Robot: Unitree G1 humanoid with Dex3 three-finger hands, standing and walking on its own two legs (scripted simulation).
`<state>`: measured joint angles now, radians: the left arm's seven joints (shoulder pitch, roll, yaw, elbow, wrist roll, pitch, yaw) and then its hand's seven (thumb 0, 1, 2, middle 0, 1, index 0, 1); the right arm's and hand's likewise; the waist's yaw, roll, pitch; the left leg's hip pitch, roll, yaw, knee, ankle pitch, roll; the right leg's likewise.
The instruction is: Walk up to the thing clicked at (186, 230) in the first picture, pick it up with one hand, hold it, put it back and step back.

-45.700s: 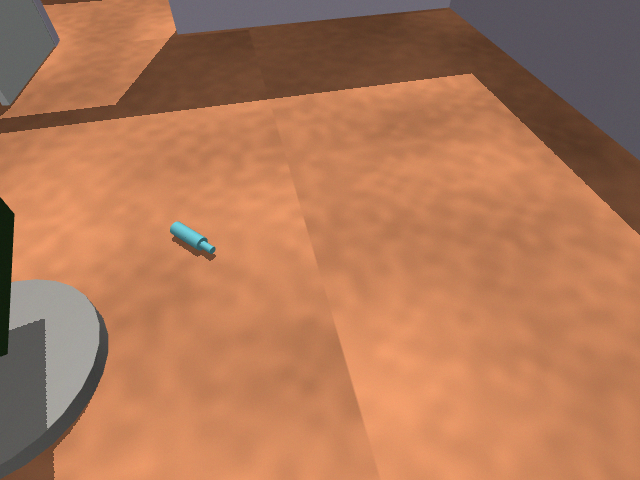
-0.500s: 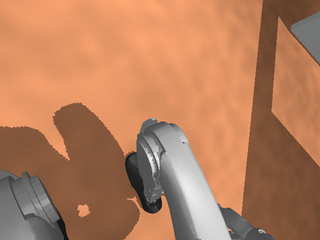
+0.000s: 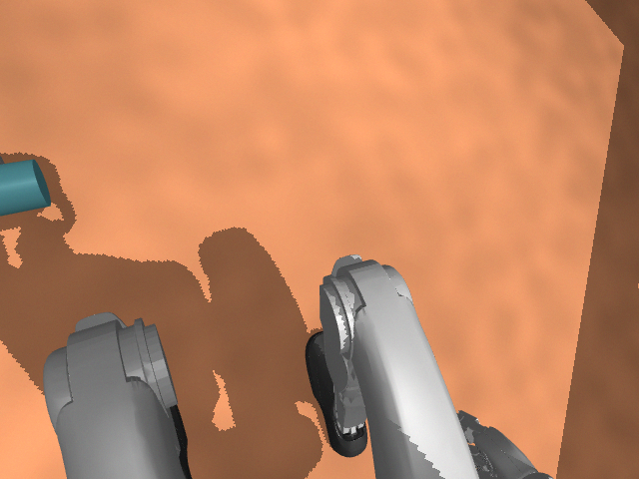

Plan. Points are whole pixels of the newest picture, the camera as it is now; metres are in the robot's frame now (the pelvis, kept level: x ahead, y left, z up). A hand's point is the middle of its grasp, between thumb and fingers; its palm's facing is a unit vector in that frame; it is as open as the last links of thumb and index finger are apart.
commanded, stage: settle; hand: left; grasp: from above
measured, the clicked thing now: out of the picture +0.46 +0.37 -0.20
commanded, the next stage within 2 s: lift in 0.22 s
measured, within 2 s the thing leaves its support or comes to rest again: neither
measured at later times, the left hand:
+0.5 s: hand out of the picture +0.45 +0.33 -0.12, palm faces -0.45 -0.11 -0.89, open 8.6 cm
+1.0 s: hand out of the picture +0.37 +0.33 +0.02, palm faces -0.44 -0.13 -0.89, open 8.6 cm
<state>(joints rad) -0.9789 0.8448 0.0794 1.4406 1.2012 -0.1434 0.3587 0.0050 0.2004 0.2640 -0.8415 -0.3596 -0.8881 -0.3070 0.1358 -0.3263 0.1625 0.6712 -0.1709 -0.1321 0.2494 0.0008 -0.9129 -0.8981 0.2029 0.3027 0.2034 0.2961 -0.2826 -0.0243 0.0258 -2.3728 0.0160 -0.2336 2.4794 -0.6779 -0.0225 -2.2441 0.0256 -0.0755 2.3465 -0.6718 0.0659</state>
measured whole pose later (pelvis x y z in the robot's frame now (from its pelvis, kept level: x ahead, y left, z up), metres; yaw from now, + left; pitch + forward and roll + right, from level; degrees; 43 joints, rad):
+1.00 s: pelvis -0.01 -0.01 +0.12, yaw +7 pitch +33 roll -6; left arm -0.64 0.63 -0.01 0.85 1.03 -0.08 0.04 0.00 0.22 0.27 -0.79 -0.44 -0.83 -0.40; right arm 0.16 -0.28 -0.01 0.63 -0.01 0.05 0.07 0.00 -0.91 -0.90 0.20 0.30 0.21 0.30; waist -0.12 0.05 -0.16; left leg -2.03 0.03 -0.11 2.06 -0.62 -0.01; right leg -1.95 -0.02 -0.02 2.00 -0.63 0.06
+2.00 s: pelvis +0.05 +0.00 +0.41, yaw +10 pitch +11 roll -1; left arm -0.33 0.38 -0.18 0.81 0.98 0.06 0.12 -0.01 0.18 0.37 -0.78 -0.47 -0.82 -0.44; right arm 0.24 -0.24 -0.04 0.74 0.04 -0.02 -0.05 0.01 -0.90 -0.89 0.20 0.30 0.20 0.30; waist -0.05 0.04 -0.08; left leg -0.73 0.06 0.01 0.93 -0.38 -0.02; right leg -0.71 -0.03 0.01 0.90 -0.38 0.04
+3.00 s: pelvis +0.07 -0.01 +0.45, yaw +9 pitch +4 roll +1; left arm -0.26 0.38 -0.19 0.68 1.00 0.04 0.00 -0.01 0.17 0.42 -0.75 -0.53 -0.78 -0.50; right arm 0.21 -0.26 -0.05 0.69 0.06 0.05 -0.04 0.01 -0.90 -0.89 0.20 0.30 0.20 0.30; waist 0.00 0.05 -0.04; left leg -0.37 0.05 0.04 0.58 -0.27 -0.03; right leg -0.38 -0.04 0.03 0.61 -0.29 0.03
